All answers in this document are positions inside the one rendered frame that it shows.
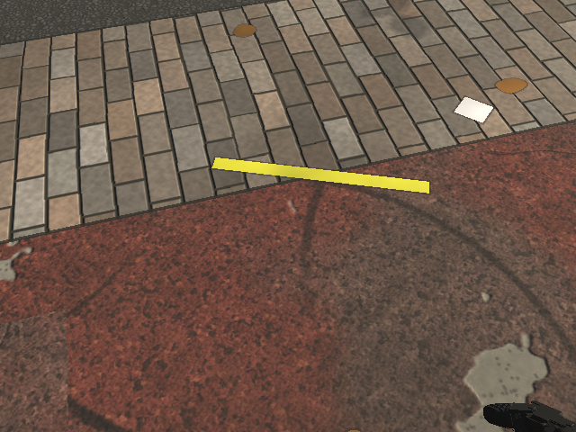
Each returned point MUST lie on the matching right robot hand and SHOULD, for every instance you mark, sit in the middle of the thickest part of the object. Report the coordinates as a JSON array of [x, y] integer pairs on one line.
[[525, 417]]

